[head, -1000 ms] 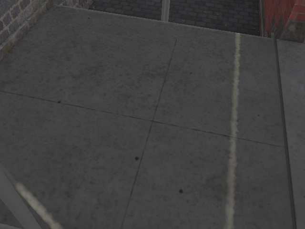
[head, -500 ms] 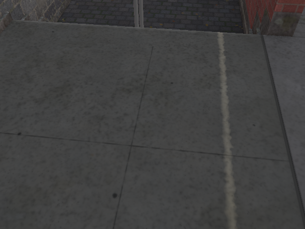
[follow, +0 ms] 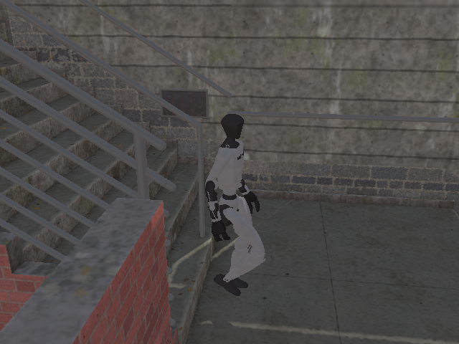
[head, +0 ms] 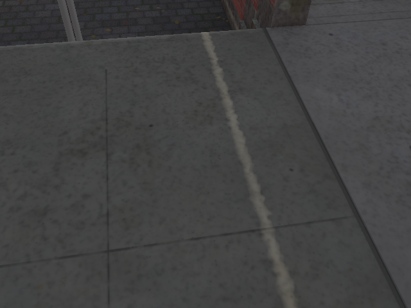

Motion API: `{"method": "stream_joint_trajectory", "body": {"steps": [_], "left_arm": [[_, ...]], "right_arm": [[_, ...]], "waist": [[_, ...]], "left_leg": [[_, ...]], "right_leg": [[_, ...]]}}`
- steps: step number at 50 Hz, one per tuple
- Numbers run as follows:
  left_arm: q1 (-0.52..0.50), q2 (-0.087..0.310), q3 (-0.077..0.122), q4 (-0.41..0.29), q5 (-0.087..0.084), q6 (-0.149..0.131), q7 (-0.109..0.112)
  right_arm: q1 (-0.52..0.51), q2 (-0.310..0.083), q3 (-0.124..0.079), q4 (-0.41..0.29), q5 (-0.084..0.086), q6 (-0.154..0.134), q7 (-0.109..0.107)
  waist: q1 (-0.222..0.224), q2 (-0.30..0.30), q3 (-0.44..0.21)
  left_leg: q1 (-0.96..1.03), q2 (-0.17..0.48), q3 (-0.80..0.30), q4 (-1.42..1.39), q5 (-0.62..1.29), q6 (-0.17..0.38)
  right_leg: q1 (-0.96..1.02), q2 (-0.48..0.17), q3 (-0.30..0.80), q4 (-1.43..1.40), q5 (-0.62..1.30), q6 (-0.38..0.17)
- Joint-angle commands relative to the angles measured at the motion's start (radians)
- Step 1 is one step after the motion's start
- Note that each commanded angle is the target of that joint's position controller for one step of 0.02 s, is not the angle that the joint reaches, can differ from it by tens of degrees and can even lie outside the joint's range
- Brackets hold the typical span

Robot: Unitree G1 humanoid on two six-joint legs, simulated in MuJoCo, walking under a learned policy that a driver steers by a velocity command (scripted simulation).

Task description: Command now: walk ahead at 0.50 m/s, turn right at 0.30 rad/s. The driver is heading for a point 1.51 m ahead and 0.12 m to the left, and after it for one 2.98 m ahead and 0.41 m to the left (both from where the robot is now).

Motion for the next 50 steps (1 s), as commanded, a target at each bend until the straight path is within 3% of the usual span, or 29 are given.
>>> {"method": "stream_joint_trajectory", "body": {"steps": [1,3,5,7,10,12,13,14,15,16,17,18,19,20,22,23,25,29,35,37,38,39,40,41,42,43,44,46,50], "left_arm": [[-0.134,0.007,0.009,-0.140,0.049,-0.040,-0.013],[-0.183,-0.028,-0.004,-0.161,0.033,-0.041,-0.036],[-0.270,-0.020,-0.004,-0.183,0.024,-0.030,-0.049],[-0.357,-0.013,-0.004,-0.216,0.012,-0.021,-0.059],[-0.466,-0.003,-0.005,-0.260,0.009,-0.036,-0.081],[-0.415,0.024,0.004,-0.252,0.017,-0.048,-0.091],[-0.287,0.059,0.020,-0.222,0.018,-0.049,-0.085],[-0.059,0.131,0.047,-0.165,0.023,-0.049,-0.069],[0.123,0.262,0.076,-0.128,0.042,-0.042,-0.054],[0.174,0.222,0.068,-0.100,0.024,-0.028,-0.051],[0.068,0.174,0.053,-0.106,0.020,-0.023,-0.046],[-0.034,0.139,0.040,-0.120,0.016,-0.025,-0.049],[-0.105,0.111,0.030,-0.125,0.021,-0.031,-0.060],[-0.140,0.093,0.024,-0.127,0.029,-0.041,-0.067],[-0.142,0.094,0.026,-0.110,0.029,-0.054,-0.079],[-0.123,0.106,0.029,-0.092,0.031,-0.057,-0.075],[-0.071,0.129,0.036,-0.058,0.031,-0.061,-0.061],[0.015,0.157,0.039,-0.006,0.019,-0.054,-0.038],[0.102,0.205,0.048,0.044,0.002,-0.045,-0.041],[0.093,0.222,0.051,0.049,0.004,-0.036,-0.038],[0.085,0.216,0.046,0.047,0.004,-0.033,-0.037],[0.079,0.188,0.033,0.033,0.017,-0.035,-0.037],[0.171,0.092,0.000,0.015,0.019,-0.052,-0.040],[0.175,0.114,0.001,0.022,0.017,-0.071,-0.047],[0.110,0.204,0.025,0.005,-0.005,-0.077,-0.050],[0.038,0.198,0.026,-0.009,-0.008,-0.074,-0.046],[-0.004,0.185,0.026,-0.022,0.005,-0.069,-0.040],[0.005,0.155,0.031,-0.023,0.017,-0.048,-0.032],[-0.042,0.130,0.032,-0.041,0.025,-0.030,-0.027]], "right_arm": [[-0.063,-0.090,0.006,-0.065,-0.010,-0.025,-0.034],[0.014,-0.124,-0.002,-0.033,0.018,-0.018,-0.049],[0.064,-0.151,-0.010,-0.014,0.032,-0.012,-0.055],[0.134,-0.139,-0.007,0.013,0.037,0.001,-0.053],[0.198,-0.135,-0.005,0.041,0.031,0.017,-0.052],[0.167,-0.168,-0.008,0.033,0.022,0.026,-0.046],[0.137,-0.176,-0.009,0.025,0.025,0.026,-0.042],[0.075,-0.190,-0.008,-0.001,0.018,0.013,-0.035],[0.126,-0.107,0.023,-0.033,0.000,-0.019,-0.019],[0.191,-0.127,0.018,-0.012,0.013,-0.044,0.001],[0.097,-0.189,-0.010,-0.041,0.040,-0.045,0.000],[-0.003,-0.175,-0.011,-0.076,0.048,-0.034,-0.011],[-0.033,-0.154,-0.016,-0.082,0.035,-0.020,-0.023],[-0.022,-0.140,-0.021,-0.081,0.023,-0.005,-0.035],[0.012,-0.090,-0.017,-0.080,0.012,0.012,-0.041],[-0.005,-0.089,-0.020,-0.092,0.010,0.013,-0.043],[-0.096,-0.108,-0.026,-0.129,0.007,0.008,-0.045],[-0.273,-0.078,-0.010,-0.186,0.010,0.002,-0.028],[-0.428,-0.121,-0.004,-0.260,0.024,-0.006,0.007],[-0.381,-0.149,-0.010,-0.256,0.023,-0.016,0.015],[-0.287,-0.177,-0.025,-0.227,0.018,-0.018,0.012],[-0.116,-0.243,-0.048,-0.189,0.011,-0.021,0.004],[0.024,-0.346,-0.074,-0.174,-0.003,-0.017,-0.001],[0.081,-0.307,-0.064,-0.146,0.015,-0.008,0.001],[0.011,-0.253,-0.044,-0.160,0.019,-0.006,-0.001],[-0.075,-0.213,-0.030,-0.186,0.015,-0.005,0.000],[-0.135,-0.183,-0.019,-0.192,0.013,-0.005,0.004],[-0.177,-0.156,-0.010,-0.192,0.003,-0.013,0.011],[-0.140,-0.189,-0.023,-0.162,0.008,-0.025,0.004]], "waist": [[0.004,0.134,0.062],[-0.020,0.161,0.009],[-0.056,0.135,0.028],[-0.091,0.119,0.063],[-0.117,0.118,0.083],[-0.063,0.138,0.032],[0.017,0.134,-0.039],[0.125,0.128,-0.157],[0.142,-0.065,-0.373],[0.124,-0.155,-0.471],[0.099,-0.086,-0.269],[0.059,-0.042,-0.127],[0.016,0.015,-0.036],[-0.027,0.015,-0.009],[-0.066,-0.009,-0.002],[-0.070,-0.027,0.000],[-0.053,-0.030,0.018],[-0.004,-0.026,0.039],[0.041,-0.028,0.060],[0.005,-0.042,0.032],[-0.043,-0.039,-0.020],[-0.111,0.000,-0.145],[-0.129,0.209,-0.320],[-0.144,0.307,-0.397],[-0.134,0.219,-0.254],[-0.108,0.151,-0.154],[-0.082,0.108,-0.076],[-0.030,0.135,-0.025],[-0.016,0.110,0.007]], "left_leg": [[-0.200,0.212,-0.142,-0.228,0.590,0.117],[-0.081,0.223,-0.142,-0.210,0.689,0.097],[0.042,0.257,-0.167,-0.216,0.695,0.077],[0.174,0.280,-0.185,-0.195,0.652,0.067],[0.291,0.299,-0.190,-0.154,0.689,0.077],[0.273,0.278,-0.158,-0.060,0.922,0.094],[0.199,0.256,-0.132,0.056,1.056,0.085],[-0.019,0.216,-0.106,0.283,0.958,0.059],[-0.384,0.076,-0.038,0.696,0.314,0.002],[-0.506,0.049,-0.137,0.831,-0.283,-0.004],[-0.582,0.102,-0.131,0.855,-0.213,-0.009],[-0.584,0.138,-0.089,0.801,-0.124,-0.019],[-0.536,0.155,-0.068,0.734,-0.081,-0.028],[-0.455,0.175,-0.072,0.692,-0.041,-0.034],[-0.367,0.183,-0.059,0.645,0.006,-0.043],[-0.377,0.187,-0.056,0.618,0.046,-0.047],[-0.424,0.199,-0.051,0.516,0.155,-0.053],[-0.380,0.167,-0.031,0.236,0.368,-0.046],[-0.344,0.129,-0.028,0.057,0.267,-0.016],[-0.243,0.104,-0.002,0.001,0.197,0.013],[-0.098,0.078,0.023,-0.028,0.194,0.035],[0.172,0.155,-0.054,0.011,0.275,0.088],[0.599,0.401,-0.425,0.005,0.229,0.244],[0.652,0.486,-0.700,-0.134,0.146,0.303],[0.542,0.455,-0.601,-0.152,0.074,0.258],[0.398,0.411,-0.478,-0.171,0.100,0.222],[0.266,0.367,-0.392,-0.211,0.153,0.204],[0.122,0.311,-0.299,-0.278,0.230,0.184],[0.088,0.291,-0.195,-0.332,0.389,0.199]], "right_leg": [[0.147,-0.055,-0.042,-0.520,0.331,0.029],[0.206,-0.034,-0.059,-0.710,0.442,0.034],[0.173,-0.015,-0.079,-0.808,0.426,0.024],[0.099,-0.011,-0.088,-0.875,0.375,0.005],[0.093,0.015,-0.121,-0.948,0.246,-0.029],[0.292,0.071,-0.167,-1.006,0.168,-0.066],[0.521,0.092,-0.172,-1.040,0.221,-0.103],[0.884,-0.003,-0.051,-1.013,0.353,-0.168],[1.326,-0.315,0.340,-1.000,0.473,-0.331],[1.363,-0.426,0.607,-1.120,0.382,-0.403],[1.185,-0.369,0.499,-1.177,0.259,-0.349],[1.004,-0.312,0.367,-1.220,0.242,-0.294],[0.832,-0.263,0.283,-1.269,0.298,-0.258],[0.706,-0.226,0.224,-1.308,0.337,-0.237],[0.584,-0.199,0.154,-1.357,0.356,-0.234],[0.571,-0.193,0.125,-1.372,0.376,-0.237],[0.576,-0.179,0.081,-1.385,0.434,-0.231],[0.584,-0.141,0.010,-1.369,0.433,-0.182],[0.737,-0.222,0.076,-1.295,0.316,-0.169],[0.777,-0.227,0.081,-1.221,0.411,-0.145],[0.768,-0.189,0.050,-1.114,0.553,-0.125],[0.659,-0.131,-0.005,-0.893,0.553,-0.088],[0.265,0.009,-0.109,-0.496,0.244,-0.006],[0.117,0.043,-0.014,-0.326,-0.256,0.007],[0.031,-0.015,0.012,-0.244,-0.223,0.000],[0.035,-0.062,-0.016,-0.268,-0.137,-0.006],[0.059,-0.091,-0.035,-0.333,-0.070,-0.001],[0.155,-0.123,-0.034,-0.415,0.009,0.004],[0.129,-0.129,-0.048,-0.548,0.145,0.031]]}}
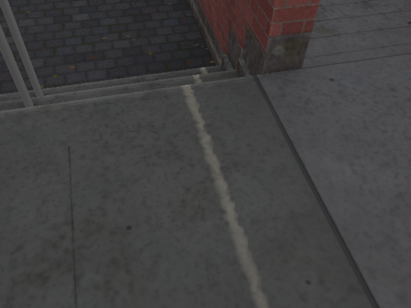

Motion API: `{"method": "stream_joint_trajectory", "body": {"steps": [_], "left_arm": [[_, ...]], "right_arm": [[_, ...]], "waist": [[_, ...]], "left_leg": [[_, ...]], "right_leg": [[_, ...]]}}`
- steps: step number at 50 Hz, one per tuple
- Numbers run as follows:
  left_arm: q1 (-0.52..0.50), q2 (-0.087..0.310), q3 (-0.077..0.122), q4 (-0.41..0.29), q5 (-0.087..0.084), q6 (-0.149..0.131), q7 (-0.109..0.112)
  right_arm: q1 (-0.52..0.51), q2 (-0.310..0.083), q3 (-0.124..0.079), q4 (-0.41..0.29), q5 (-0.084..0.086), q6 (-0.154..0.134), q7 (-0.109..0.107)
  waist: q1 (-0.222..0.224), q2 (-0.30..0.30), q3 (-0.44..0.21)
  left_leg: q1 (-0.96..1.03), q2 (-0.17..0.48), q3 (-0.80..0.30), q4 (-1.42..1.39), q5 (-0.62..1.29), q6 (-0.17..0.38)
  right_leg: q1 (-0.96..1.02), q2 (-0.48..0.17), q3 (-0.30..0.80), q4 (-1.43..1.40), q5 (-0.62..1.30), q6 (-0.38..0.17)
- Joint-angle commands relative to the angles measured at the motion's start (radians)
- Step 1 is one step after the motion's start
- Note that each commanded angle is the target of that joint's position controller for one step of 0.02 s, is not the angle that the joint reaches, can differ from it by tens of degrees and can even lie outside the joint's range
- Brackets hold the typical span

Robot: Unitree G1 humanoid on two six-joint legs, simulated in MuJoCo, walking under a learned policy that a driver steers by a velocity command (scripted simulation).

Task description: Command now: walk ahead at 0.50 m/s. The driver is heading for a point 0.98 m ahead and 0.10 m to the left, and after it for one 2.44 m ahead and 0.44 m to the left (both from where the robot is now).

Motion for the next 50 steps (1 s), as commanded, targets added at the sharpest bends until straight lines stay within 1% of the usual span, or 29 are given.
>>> {"method": "stream_joint_trajectory", "body": {"steps": [1,6,10,13,14,15,16,17,18,19,20,21,22,24,27,30,33,36,39,40,42,43,44,45,46,47,48,49,50], "left_arm": [[-0.004,0.041,0.014,-0.060,0.008,0.000,0.005],[-0.169,0.018,0.001,-0.103,0.001,-0.007,-0.012],[-0.283,0.029,-0.005,-0.153,-0.007,-0.015,-0.033],[-0.282,0.054,-0.001,-0.172,-0.007,-0.025,-0.048],[-0.239,0.070,0.005,-0.163,-0.005,-0.028,-0.048],[-0.145,0.092,0.019,-0.136,0.000,-0.029,-0.045],[0.018,0.145,0.043,-0.089,0.005,-0.029,-0.036],[0.193,0.238,0.064,-0.065,0.016,-0.026,-0.026],[0.220,0.253,0.064,-0.050,0.011,-0.020,-0.033],[0.193,0.165,0.043,-0.062,0.002,-0.019,-0.031],[0.116,0.133,0.030,-0.075,0.001,-0.020,-0.027],[0.049,0.104,0.019,-0.083,0.007,-0.022,-0.028],[0.006,0.080,0.014,-0.085,0.013,-0.027,-0.030],[-0.019,0.063,0.012,-0.075,0.022,-0.041,-0.031],[-0.001,0.091,0.022,-0.046,0.029,-0.053,-0.021],[0.023,0.102,0.026,-0.022,0.030,-0.048,-0.008],[0.028,0.114,0.026,-0.011,0.025,-0.042,0.001],[0.083,0.135,0.032,0.015,0.017,-0.029,0.008],[0.116,0.152,0.040,0.034,0.004,-0.005,0.010],[0.112,0.160,0.043,0.035,0.000,0.002,0.011],[0.085,0.189,0.051,0.025,-0.006,0.014,0.018],[0.073,0.203,0.056,0.019,-0.009,0.021,0.023],[0.054,0.209,0.056,0.014,-0.012,0.029,0.027],[0.053,0.195,0.049,0.002,-0.009,0.025,0.031],[0.119,0.059,0.009,-0.050,0.029,0.001,0.018],[0.086,0.073,-0.001,-0.073,0.009,-0.044,0.002],[-0.017,0.134,0.016,-0.103,-0.027,-0.068,-0.011],[-0.047,0.126,0.011,-0.115,-0.029,-0.079,-0.011],[-0.051,0.122,0.014,-0.106,-0.007,-0.080,-0.004]], "right_arm": [[-0.009,-0.147,-0.036,-0.046,0.003,-0.018,-0.011],[0.063,-0.172,-0.040,-0.008,0.015,-0.008,-0.024],[0.122,-0.188,-0.044,0.028,0.021,0.006,-0.025],[0.122,-0.205,-0.050,0.042,0.026,0.020,-0.032],[0.109,-0.214,-0.052,0.042,0.027,0.024,-0.034],[0.090,-0.215,-0.051,0.039,0.029,0.028,-0.036],[0.086,-0.190,-0.040,0.029,0.021,0.030,-0.038],[0.118,-0.132,-0.017,-0.001,-0.010,0.021,-0.039],[0.210,-0.052,0.006,0.001,0.008,0.000,-0.031],[0.132,-0.162,-0.020,0.006,0.036,-0.012,-0.027],[0.046,-0.188,-0.028,-0.021,0.050,-0.015,-0.025],[0.009,-0.176,-0.029,-0.023,0.042,-0.009,-0.029],[0.004,-0.162,-0.033,-0.025,0.032,0.002,-0.032],[0.047,-0.127,-0.033,-0.010,0.035,0.027,-0.032],[0.014,-0.110,-0.036,-0.025,0.033,0.045,-0.037],[-0.041,-0.105,-0.040,-0.044,0.028,0.043,-0.032],[-0.120,-0.089,-0.033,-0.071,0.024,0.039,-0.015],[-0.222,-0.068,-0.021,-0.121,0.022,0.039,0.002],[-0.289,-0.068,-0.017,-0.175,0.024,0.041,0.022],[-0.293,-0.072,-0.018,-0.190,0.025,0.042,0.028],[-0.252,-0.099,-0.032,-0.204,0.024,0.047,0.035],[-0.183,-0.123,-0.046,-0.196,0.024,0.051,0.034],[-0.048,-0.163,-0.071,-0.165,0.027,0.052,0.029],[0.118,-0.233,-0.105,-0.124,0.026,0.057,0.012],[0.154,-0.349,-0.128,-0.116,0.029,0.058,-0.007],[0.157,-0.319,-0.110,-0.153,0.021,0.042,-0.002],[0.135,-0.251,-0.091,-0.148,0.013,0.031,0.002],[0.085,-0.215,-0.081,-0.152,0.019,0.025,0.002],[0.015,-0.187,-0.072,-0.164,0.021,0.024,0.002]], "waist": [[0.023,0.098,-0.012],[-0.031,0.099,0.024],[-0.067,0.100,0.062],[-0.044,0.120,0.052],[-0.016,0.129,0.027],[0.039,0.125,-0.029],[0.104,0.097,-0.141],[0.140,-0.068,-0.306],[0.101,-0.285,-0.403],[0.133,-0.155,-0.306],[0.118,-0.097,-0.174],[0.085,-0.025,-0.105],[0.054,-0.033,-0.058],[0.016,-0.070,-0.039],[0.009,-0.040,-0.001],[0.022,-0.027,0.015],[0.049,-0.023,0.040],[0.094,-0.007,0.079],[0.110,-0.009,0.099],[0.102,-0.016,0.095],[0.059,-0.054,0.045],[0.017,-0.074,-0.003],[-0.062,-0.063,-0.073],[-0.140,-0.008,-0.160],[-0.066,0.252,-0.228],[-0.076,0.228,-0.392],[-0.106,0.145,-0.290],[-0.073,0.093,-0.187],[-0.026,0.034,-0.115]], "left_leg": [[0.078,0.265,-0.203,-0.181,0.277,0.171],[0.102,0.234,-0.128,-0.191,0.209,0.132],[0.195,0.279,-0.147,-0.152,0.184,0.130],[0.265,0.311,-0.163,-0.089,0.269,0.110],[0.269,0.306,-0.154,-0.041,0.372,0.099],[0.254,0.271,-0.121,0.066,0.525,0.079],[0.164,0.217,-0.078,0.258,0.549,0.049],[-0.105,0.129,-0.023,0.609,0.202,0.002],[-0.428,-0.011,-0.077,0.856,-0.426,-0.039],[-0.534,0.047,-0.162,0.958,-0.423,-0.029],[-0.568,0.091,-0.140,0.950,-0.325,-0.019],[-0.522,0.134,-0.121,0.906,-0.241,-0.025],[-0.479,0.161,-0.122,0.853,-0.184,-0.031],[-0.393,0.181,-0.130,0.818,-0.124,-0.040],[-0.451,0.177,-0.156,0.765,-0.022,-0.059],[-0.508,0.163,-0.168,0.648,0.118,-0.071],[-0.483,0.156,-0.116,0.493,0.234,-0.066],[-0.510,0.154,-0.069,0.389,0.235,-0.053],[-0.545,0.143,-0.024,0.328,0.139,-0.029],[-0.529,0.132,-0.004,0.315,0.092,-0.016],[-0.409,0.075,0.058,0.306,-0.009,0.020],[-0.309,0.036,0.086,0.306,-0.054,0.042],[-0.127,-0.007,0.100,0.246,-0.019,0.073],[0.168,0.013,0.009,0.195,0.039,0.119],[0.519,0.273,-0.473,0.166,0.010,0.269],[0.638,0.405,-0.874,0.001,-0.057,0.387],[0.582,0.367,-0.728,-0.018,-0.022,0.324],[0.442,0.320,-0.580,-0.014,0.036,0.281],[0.293,0.276,-0.482,-0.026,0.119,0.246]], "right_leg": [[-0.095,-0.036,0.022,-0.108,0.139,0.018],[-0.042,-0.002,-0.005,-0.377,0.334,0.018],[-0.051,0.020,-0.015,-0.478,0.286,0.003],[0.001,0.038,-0.023,-0.536,0.183,-0.034],[0.079,0.058,-0.042,-0.555,0.159,-0.049],[0.225,0.090,-0.072,-0.589,0.168,-0.071],[0.475,0.066,-0.048,-0.569,0.214,-0.108],[0.823,-0.163,0.217,-0.521,0.295,-0.198],[1.032,-0.311,0.629,-0.670,0.091,-0.321],[0.957,-0.287,0.602,-0.720,-0.045,-0.279],[0.812,-0.261,0.459,-0.743,-0.021,-0.237],[0.672,-0.220,0.354,-0.777,0.051,-0.214],[0.572,-0.188,0.279,-0.815,0.094,-0.202],[0.472,-0.152,0.178,-0.878,0.141,-0.189],[0.453,-0.152,0.069,-0.919,0.263,-0.192],[0.500,-0.142,-0.023,-0.925,0.339,-0.175],[0.519,-0.125,-0.109,-0.932,0.345,-0.149],[0.600,-0.156,-0.147,-0.921,0.360,-0.145],[0.712,-0.193,-0.172,-0.867,0.438,-0.138],[0.733,-0.201,-0.184,-0.836,0.508,-0.130],[0.747,-0.200,-0.217,-0.721,0.820,-0.108],[0.743,-0.194,-0.230,-0.613,0.975,-0.096],[0.696,-0.166,-0.252,-0.433,1.021,-0.074],[0.507,-0.123,-0.258,-0.179,0.835,-0.033],[0.054,0.042,-0.236,0.192,-0.012,0.029],[-0.115,0.148,0.008,0.375,-0.350,0.036],[-0.205,0.084,0.069,0.375,-0.275,0.014],[-0.195,0.040,0.057,0.293,-0.191,-0.004],[-0.142,0.005,0.048,0.201,-0.139,0.000]]}}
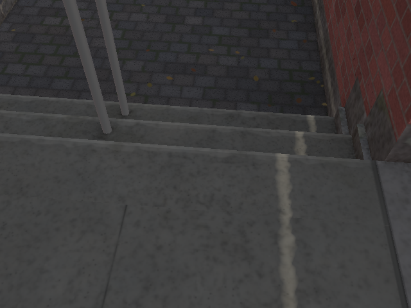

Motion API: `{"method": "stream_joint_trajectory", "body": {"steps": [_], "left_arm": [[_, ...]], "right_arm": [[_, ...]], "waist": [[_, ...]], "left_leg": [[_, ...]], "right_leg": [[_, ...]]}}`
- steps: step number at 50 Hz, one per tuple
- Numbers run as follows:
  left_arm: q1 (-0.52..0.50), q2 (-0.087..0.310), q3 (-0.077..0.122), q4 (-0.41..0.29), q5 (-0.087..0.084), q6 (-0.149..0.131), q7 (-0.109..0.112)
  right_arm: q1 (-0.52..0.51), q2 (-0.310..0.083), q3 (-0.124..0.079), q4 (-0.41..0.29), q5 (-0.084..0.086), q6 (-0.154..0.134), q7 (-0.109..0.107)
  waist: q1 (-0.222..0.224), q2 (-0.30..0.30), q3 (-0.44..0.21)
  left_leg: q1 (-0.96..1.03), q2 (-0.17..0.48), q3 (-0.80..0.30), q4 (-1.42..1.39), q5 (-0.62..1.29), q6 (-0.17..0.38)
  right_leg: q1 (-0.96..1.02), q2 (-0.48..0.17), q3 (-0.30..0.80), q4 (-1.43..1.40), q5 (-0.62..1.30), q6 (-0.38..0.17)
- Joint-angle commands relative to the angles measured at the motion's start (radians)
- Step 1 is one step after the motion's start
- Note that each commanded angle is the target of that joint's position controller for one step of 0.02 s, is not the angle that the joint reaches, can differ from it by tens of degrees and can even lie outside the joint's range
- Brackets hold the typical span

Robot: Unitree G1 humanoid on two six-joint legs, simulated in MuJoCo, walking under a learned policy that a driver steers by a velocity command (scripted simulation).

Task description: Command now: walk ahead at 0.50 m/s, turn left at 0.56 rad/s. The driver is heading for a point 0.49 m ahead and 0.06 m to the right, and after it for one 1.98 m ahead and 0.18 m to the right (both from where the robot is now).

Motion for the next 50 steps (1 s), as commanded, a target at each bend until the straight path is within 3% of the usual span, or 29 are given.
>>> {"method": "stream_joint_trajectory", "body": {"steps": [1,3,5,7,10,12,15,17,18,19,20,21,22,23,24,25,27,28,31,36,39,40,41,42,43,44,45,46,50], "left_arm": [[-0.065,0.131,0.031,-0.117,0.019,-0.043,0.002],[-0.022,0.114,0.032,-0.111,0.025,-0.016,-0.002],[-0.039,0.089,0.026,-0.115,0.032,0.001,0.001],[-0.078,0.066,0.015,-0.122,0.034,0.006,0.002],[-0.149,0.043,0.002,-0.127,0.023,-0.002,-0.011],[-0.171,0.052,0.003,-0.131,0.014,-0.004,-0.022],[-0.179,0.079,0.011,-0.145,0.017,-0.003,-0.039],[-0.142,0.116,0.026,-0.151,0.024,-0.003,-0.049],[-0.068,0.134,0.037,-0.135,0.029,-0.005,-0.051],[0.005,0.186,0.056,-0.126,0.033,-0.006,-0.048],[0.055,0.253,0.067,-0.143,0.043,-0.003,-0.041],[0.071,0.215,0.052,-0.149,0.049,0.011,-0.033],[0.045,0.173,0.042,-0.171,0.030,0.022,-0.030],[-0.016,0.149,0.039,-0.194,0.020,0.037,-0.024],[-0.053,0.134,0.033,-0.204,0.014,0.053,-0.018],[-0.077,0.127,0.029,-0.214,0.011,0.064,-0.011],[-0.105,0.148,0.039,-0.228,0.025,0.086,-0.004],[-0.099,0.156,0.044,-0.232,0.029,0.092,0.002],[-0.088,0.173,0.057,-0.243,0.019,0.102,0.018],[-0.077,0.173,0.064,-0.256,0.013,0.126,0.022],[-0.087,0.155,0.058,-0.260,0.003,0.143,0.027],[-0.055,0.126,0.049,-0.256,0.004,0.144,0.028],[-0.023,0.086,0.039,-0.267,0.010,0.138,0.024],[-0.065,0.130,0.054,-0.284,0.013,0.120,0.023],[-0.052,0.180,0.072,-0.262,0.019,0.115,0.022],[-0.018,0.177,0.076,-0.230,0.013,0.122,0.022],[0.007,0.152,0.071,-0.207,0.015,0.134,0.029],[0.014,0.124,0.064,-0.199,0.017,0.142,0.031],[-0.058,0.048,0.029,-0.224,0.010,0.140,0.026]], "right_arm": [[0.079,-0.103,-0.027,-0.057,-0.005,-0.017,-0.011],[0.057,-0.100,-0.023,-0.070,-0.012,-0.021,-0.017],[0.075,-0.122,-0.026,-0.058,-0.013,-0.026,-0.028],[0.084,-0.122,-0.022,-0.038,-0.018,-0.022,-0.041],[0.117,-0.116,-0.014,-0.010,-0.019,-0.016,-0.051],[0.131,-0.119,-0.011,0.010,-0.025,-0.015,-0.053],[0.105,-0.120,-0.010,0.028,-0.029,-0.011,-0.052],[0.071,-0.137,-0.018,0.029,-0.019,0.001,-0.061],[0.046,-0.138,-0.018,0.023,-0.011,0.009,-0.069],[0.062,-0.135,-0.017,0.012,-0.018,0.013,-0.077],[0.114,-0.108,-0.007,-0.020,-0.045,0.006,-0.079],[0.182,-0.053,0.013,-0.022,-0.044,0.005,-0.068],[0.180,-0.114,0.005,-0.012,-0.026,0.007,-0.054],[0.109,-0.124,0.001,-0.025,-0.008,0.021,-0.052],[0.064,-0.120,-0.001,-0.029,-0.013,0.036,-0.058],[0.037,-0.126,-0.007,-0.039,-0.024,0.052,-0.069],[0.046,-0.085,0.000,-0.046,-0.025,0.065,-0.075],[0.056,-0.072,0.003,-0.042,-0.025,0.063,-0.078],[0.049,-0.069,0.004,-0.036,-0.025,0.056,-0.082],[0.016,-0.078,-0.004,-0.049,-0.015,0.040,-0.071],[0.082,-0.077,-0.011,-0.027,-0.012,0.023,-0.056],[0.097,-0.114,-0.022,-0.028,-0.026,0.020,-0.056],[0.071,-0.205,-0.040,-0.045,-0.056,0.026,-0.059],[0.061,-0.205,-0.043,-0.049,-0.086,0.026,-0.055],[0.016,-0.163,-0.030,-0.072,-0.076,0.019,-0.059],[-0.032,-0.134,-0.021,-0.079,-0.055,0.018,-0.062],[-0.054,-0.109,-0.013,-0.084,-0.034,0.017,-0.063],[-0.055,-0.090,-0.004,-0.079,-0.024,0.018,-0.063],[-0.018,-0.065,0.009,-0.056,-0.029,0.030,-0.064]], "waist": [[-0.023,0.013,-0.143],[0.011,0.033,-0.131],[0.011,0.036,-0.102],[0.001,0.050,-0.084],[-0.046,0.078,-0.102],[-0.062,0.083,-0.108],[-0.055,0.083,-0.096],[-0.024,0.088,-0.102],[0.017,0.078,-0.130],[0.039,0.016,-0.188],[0.016,-0.142,-0.285],[0.000,-0.305,-0.400],[0.018,-0.177,-0.429],[0.018,-0.100,-0.340],[0.009,-0.016,-0.243],[-0.004,-0.004,-0.195],[-0.032,-0.087,-0.150],[-0.030,-0.118,-0.162],[-0.015,-0.128,-0.211],[0.011,-0.163,-0.198],[-0.026,-0.170,-0.192],[-0.020,-0.121,-0.192],[0.026,0.121,-0.162],[-0.006,0.286,-0.128],[0.002,0.192,-0.123],[0.028,0.131,-0.113],[0.033,0.112,-0.108],[0.027,0.111,-0.101],[-0.004,0.167,-0.120]], "left_leg": [[0.395,0.266,-0.413,-0.298,0.230,0.205],[0.296,0.250,-0.365,-0.337,0.313,0.208],[0.233,0.234,-0.289,-0.353,0.451,0.203],[0.212,0.199,-0.183,-0.336,0.621,0.163],[0.222,0.162,-0.093,-0.316,0.629,0.097],[0.260,0.190,-0.095,-0.309,0.577,0.086],[0.348,0.243,-0.109,-0.245,0.581,0.083],[0.398,0.257,-0.113,-0.142,0.660,0.069],[0.398,0.231,-0.094,-0.037,0.712,0.045],[0.353,0.165,-0.053,0.140,0.635,-0.005],[0.122,0.037,0.002,0.464,0.228,-0.077],[-0.137,-0.083,-0.057,0.723,-0.474,-0.132],[-0.175,-0.016,-0.166,0.802,-0.451,-0.130],[-0.218,0.021,-0.154,0.815,-0.391,-0.130],[-0.226,0.051,-0.137,0.744,-0.345,-0.131],[-0.193,0.076,-0.134,0.658,-0.303,-0.130],[-0.095,0.057,-0.092,0.482,-0.253,-0.140],[-0.068,0.047,-0.083,0.425,-0.243,-0.149],[-0.023,0.041,-0.100,0.298,-0.179,-0.164],[0.023,0.027,-0.111,0.131,-0.153,-0.150],[0.160,0.033,-0.076,-0.113,-0.037,-0.107],[0.242,0.127,-0.141,-0.183,-0.013,-0.070],[0.286,0.327,-0.364,-0.244,0.059,0.037],[0.196,0.458,-0.550,-0.313,0.150,0.167],[0.170,0.440,-0.516,-0.298,0.172,0.177],[0.165,0.378,-0.414,-0.272,0.193,0.132],[0.184,0.330,-0.347,-0.251,0.209,0.099],[0.195,0.315,-0.315,-0.239,0.262,0.097],[0.270,0.250,-0.207,-0.208,0.330,0.092]], "right_leg": [[-0.373,-0.072,0.084,-0.017,0.093,-0.010],[-0.308,-0.084,0.069,-0.080,0.136,0.015],[-0.302,-0.077,0.044,-0.163,0.199,0.044],[-0.290,-0.066,0.021,-0.301,0.310,0.058],[-0.204,-0.028,-0.007,-0.512,0.545,0.039],[-0.176,-0.013,0.001,-0.579,0.619,0.021],[-0.199,-0.001,0.019,-0.627,0.513,-0.018],[-0.189,0.027,0.004,-0.659,0.400,-0.047],[-0.107,0.053,-0.019,-0.721,0.433,-0.066],[0.030,0.018,0.041,-0.745,0.720,-0.104],[0.278,-0.161,0.294,-0.704,1.121,-0.223],[0.482,-0.338,0.600,-0.760,1.226,-0.407],[0.450,-0.317,0.603,-0.790,1.000,-0.390],[0.356,-0.269,0.518,-0.802,0.764,-0.344],[0.216,-0.224,0.455,-0.847,0.601,-0.299],[0.108,-0.193,0.426,-0.882,0.473,-0.268],[-0.025,-0.107,0.370,-0.924,0.361,-0.232],[-0.031,-0.093,0.357,-0.925,0.370,-0.233],[-0.010,-0.087,0.374,-0.910,0.308,-0.227],[0.013,-0.082,0.468,-0.901,0.165,-0.200],[-0.003,-0.049,0.461,-0.842,0.159,-0.154],[-0.063,-0.006,0.417,-0.775,0.096,-0.110],[-0.211,0.125,0.254,-0.584,-0.047,-0.048],[-0.278,0.184,0.144,-0.341,-0.163,-0.003],[-0.264,0.153,0.192,-0.167,-0.129,0.018],[-0.262,0.154,0.190,-0.097,-0.078,0.030],[-0.264,0.149,0.185,-0.049,-0.037,0.049],[-0.269,0.148,0.186,-0.007,-0.009,0.064],[-0.181,0.082,0.099,-0.269,0.028,0.097]]}}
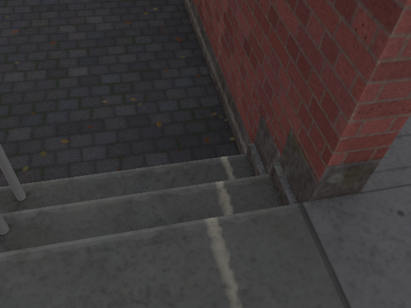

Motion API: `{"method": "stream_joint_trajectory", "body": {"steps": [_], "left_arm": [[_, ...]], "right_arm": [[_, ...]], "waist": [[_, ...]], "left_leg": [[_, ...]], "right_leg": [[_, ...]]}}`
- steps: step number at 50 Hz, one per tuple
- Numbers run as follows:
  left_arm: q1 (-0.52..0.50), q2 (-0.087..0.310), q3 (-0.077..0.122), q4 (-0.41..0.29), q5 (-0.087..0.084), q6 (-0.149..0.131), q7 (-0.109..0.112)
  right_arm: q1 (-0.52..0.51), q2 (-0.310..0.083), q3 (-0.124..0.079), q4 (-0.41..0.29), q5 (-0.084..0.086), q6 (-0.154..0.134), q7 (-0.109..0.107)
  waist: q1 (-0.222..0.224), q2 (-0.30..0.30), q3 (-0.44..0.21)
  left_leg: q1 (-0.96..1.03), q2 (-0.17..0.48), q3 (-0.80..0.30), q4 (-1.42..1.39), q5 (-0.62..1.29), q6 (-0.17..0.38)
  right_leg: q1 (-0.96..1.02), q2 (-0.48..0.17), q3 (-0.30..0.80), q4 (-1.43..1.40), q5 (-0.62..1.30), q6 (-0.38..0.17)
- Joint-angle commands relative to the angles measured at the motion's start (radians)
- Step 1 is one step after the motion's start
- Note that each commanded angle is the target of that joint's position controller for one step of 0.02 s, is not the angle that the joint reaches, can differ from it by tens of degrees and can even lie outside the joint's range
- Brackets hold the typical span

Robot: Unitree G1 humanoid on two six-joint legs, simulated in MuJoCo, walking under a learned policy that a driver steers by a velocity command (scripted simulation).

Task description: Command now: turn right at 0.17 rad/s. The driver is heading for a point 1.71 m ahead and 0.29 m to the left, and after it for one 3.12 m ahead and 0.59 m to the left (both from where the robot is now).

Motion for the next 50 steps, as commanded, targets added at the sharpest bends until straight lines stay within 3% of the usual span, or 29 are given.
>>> {"method": "stream_joint_trajectory", "body": {"steps": [1,3,5,6,7,8,9,10,11,13,17,19,23,26,28,30,31,32,33,34,35,36,39,43,47,50], "left_arm": [[-0.028,-0.012,-0.017,-0.074,0.001,-0.012,-0.005],[-0.045,0.001,-0.016,-0.077,-0.007,-0.015,-0.011],[0.007,0.013,-0.010,-0.045,-0.008,-0.017,-0.015],[0.020,0.024,-0.010,-0.034,0.000,-0.019,-0.016],[0.032,0.062,-0.006,-0.040,0.011,-0.019,-0.010],[0.044,0.130,0.007,-0.039,0.020,-0.015,-0.002],[0.018,0.081,-0.002,-0.020,0.019,-0.016,-0.011],[-0.003,0.026,-0.014,-0.030,0.023,-0.022,-0.020],[-0.003,0.010,-0.020,-0.021,0.031,-0.029,-0.021],[-0.009,0.021,-0.021,-0.017,0.027,-0.045,-0.022],[0.008,0.002,-0.031,0.001,0.025,-0.057,-0.016],[0.016,0.031,-0.021,0.001,0.025,-0.057,-0.007],[0.053,0.085,0.004,0.002,0.016,-0.046,0.015],[0.010,0.082,0.010,-0.016,0.013,-0.043,0.026],[-0.036,0.083,0.012,-0.030,0.006,-0.047,0.031],[-0.046,0.085,0.017,-0.026,-0.009,-0.044,0.034],[0.004,0.060,0.016,-0.023,0.001,-0.042,0.034],[-0.053,0.027,0.004,-0.073,0.017,-0.041,0.039],[-0.082,0.025,0.001,-0.079,0.018,-0.043,0.040],[-0.056,0.041,0.006,-0.068,0.006,-0.042,0.034],[-0.040,0.044,0.010,-0.046,0.003,-0.039,0.032],[-0.041,0.055,0.014,-0.041,0.009,-0.037,0.034],[-0.039,0.027,0.008,-0.038,0.007,-0.042,0.026],[-0.061,0.016,-0.002,-0.037,0.001,-0.050,0.018],[-0.051,0.031,-0.001,-0.031,-0.003,-0.058,0.001],[-0.013,0.021,-0.002,-0.020,-0.003,-0.070,-0.016]], "right_arm": [[-0.059,-0.122,-0.023,-0.064,0.004,-0.006,-0.003],[-0.012,-0.160,-0.033,-0.048,0.008,0.004,-0.002],[-0.013,-0.159,-0.029,-0.039,0.024,0.009,0.001],[0.017,-0.152,-0.026,-0.025,0.031,0.003,0.003],[0.037,-0.140,-0.020,-0.021,0.022,-0.011,0.008],[0.055,-0.119,-0.012,-0.032,-0.005,-0.031,0.021],[0.040,-0.081,-0.002,-0.029,-0.012,-0.042,0.024],[-0.028,-0.109,-0.006,-0.027,-0.015,-0.041,0.023],[-0.058,-0.106,-0.009,-0.026,-0.010,-0.035,0.020],[-0.051,-0.103,-0.012,-0.019,-0.005,-0.016,0.011],[-0.024,-0.089,-0.013,0.011,0.001,-0.007,0.003],[-0.046,-0.111,-0.020,0.009,0.011,-0.004,0.001],[-0.059,-0.129,-0.032,-0.018,0.024,0.003,-0.001],[-0.030,-0.121,-0.039,-0.034,0.024,0.014,0.009],[-0.013,-0.111,-0.040,-0.042,0.025,0.018,0.021],[0.023,-0.119,-0.045,-0.039,0.023,0.017,0.031],[0.026,-0.196,-0.066,-0.054,0.017,0.014,0.028],[0.063,-0.296,-0.089,-0.061,0.006,0.008,0.031],[0.114,-0.249,-0.067,-0.065,-0.013,-0.010,0.034],[0.078,-0.228,-0.059,-0.075,-0.011,-0.023,0.032],[0.024,-0.223,-0.061,-0.092,0.005,-0.024,0.025],[-0.016,-0.217,-0.058,-0.102,0.022,-0.017,0.017],[-0.029,-0.195,-0.050,-0.113,0.023,0.008,-0.003],[-0.020,-0.205,-0.059,-0.125,0.022,0.024,-0.019],[-0.038,-0.201,-0.057,-0.132,0.014,0.038,-0.010],[-0.062,-0.188,-0.049,-0.130,0.023,0.046,-0.004]], "waist": [[0.013,0.233,-0.077],[-0.015,0.264,-0.081],[0.014,0.244,-0.069],[0.016,0.222,-0.059],[0.009,0.165,-0.084],[-0.031,0.004,-0.124],[-0.031,-0.105,-0.135],[0.005,-0.060,-0.095],[0.012,-0.040,-0.075],[0.009,-0.040,-0.020],[0.004,-0.024,0.008],[0.019,-0.012,0.025],[0.034,-0.058,0.015],[0.021,-0.126,-0.002],[0.005,-0.110,-0.003],[-0.011,-0.049,-0.016],[0.019,0.128,-0.024],[0.001,0.388,-0.026],[-0.041,0.319,-0.101],[-0.015,0.222,-0.108],[0.006,0.127,-0.101],[0.016,0.091,-0.089],[0.026,0.143,-0.099],[0.006,0.172,-0.105],[-0.011,0.213,-0.093],[0.010,0.201,-0.085]], "left_leg": [[0.127,0.165,-0.143,-0.100,0.372,0.176],[0.140,0.185,-0.173,-0.087,0.385,0.194],[0.123,0.177,-0.177,-0.059,0.387,0.176],[0.092,0.166,-0.177,-0.055,0.377,0.144],[0.035,0.151,-0.163,-0.039,0.314,0.091],[-0.029,0.081,-0.082,0.019,0.206,0.040],[0.022,0.029,-0.013,-0.007,0.071,-0.011],[0.050,0.022,-0.004,0.006,0.066,-0.038],[0.060,0.021,0.001,0.010,0.081,-0.041],[0.063,0.022,-0.004,0.010,0.100,-0.033],[0.068,0.024,-0.013,0.001,0.091,-0.027],[0.012,0.014,-0.017,0.022,0.099,-0.023],[-0.097,-0.012,-0.007,0.145,0.087,-0.021],[-0.149,-0.004,0.017,0.297,-0.121,-0.012],[-0.148,0.012,0.033,0.320,-0.187,0.010],[-0.047,0.003,0.028,0.146,-0.003,0.049],[0.016,0.086,-0.164,-0.006,0.250,0.098],[0.108,0.268,-0.514,-0.128,0.402,0.271],[0.183,0.323,-0.605,-0.160,0.422,0.339],[0.182,0.308,-0.530,-0.134,0.407,0.314],[0.166,0.263,-0.456,-0.115,0.358,0.265],[0.152,0.239,-0.415,-0.117,0.317,0.233],[0.107,0.155,-0.334,-0.137,0.259,0.203],[0.125,0.149,-0.361,-0.148,0.128,0.207],[0.053,0.151,-0.391,-0.149,0.068,0.212],[0.034,0.140,-0.410,-0.120,0.077,0.190]], "right_leg": [[0.061,-0.071,-0.074,-0.216,-0.014,0.025],[0.139,-0.071,-0.118,-0.365,-0.030,0.021],[0.245,-0.062,-0.143,-0.620,0.164,-0.007],[0.313,-0.073,-0.118,-0.716,0.280,-0.033],[0.408,-0.133,-0.047,-0.704,0.397,-0.066],[0.477,-0.222,0.021,-0.606,0.621,-0.112],[0.376,-0.222,0.020,-0.600,0.473,-0.162],[0.316,-0.194,0.019,-0.626,0.339,-0.157],[0.282,-0.180,0.011,-0.638,0.273,-0.138],[0.229,-0.164,0.000,-0.645,0.242,-0.117],[0.201,-0.150,-0.017,-0.649,0.175,-0.104],[0.225,-0.147,-0.027,-0.642,0.162,-0.105],[0.266,-0.245,0.037,-0.669,0.204,-0.178],[0.262,-0.359,0.098,-0.670,0.312,-0.255],[0.251,-0.390,0.081,-0.628,0.419,-0.267],[0.212,-0.327,-0.014,-0.524,0.391,-0.198],[0.146,-0.218,-0.131,-0.330,0.242,-0.117],[-0.066,-0.027,-0.215,-0.080,-0.086,-0.025],[-0.130,-0.035,-0.061,0.116,-0.274,-0.027],[-0.143,-0.057,-0.028,0.199,-0.232,-0.037],[-0.145,-0.074,-0.031,0.211,-0.159,-0.037],[-0.152,-0.092,-0.026,0.168,-0.088,-0.033],[-0.064,-0.074,-0.059,0.046,0.014,-0.011],[-0.005,-0.064,-0.056,-0.180,0.031,0.005],[0.114,-0.066,-0.081,-0.304,0.029,-0.006],[0.200,-0.067,-0.101,-0.477,0.103,-0.037]]}}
